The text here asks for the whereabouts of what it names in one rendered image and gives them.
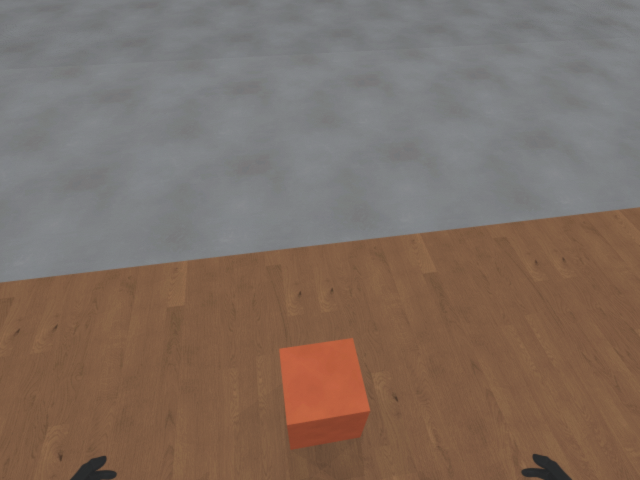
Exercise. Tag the carton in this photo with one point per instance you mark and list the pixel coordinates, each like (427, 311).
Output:
(324, 393)

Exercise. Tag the robot left hand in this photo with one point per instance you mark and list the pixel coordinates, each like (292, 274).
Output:
(88, 470)

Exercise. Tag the robot right hand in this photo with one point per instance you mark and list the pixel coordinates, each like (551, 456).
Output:
(551, 471)

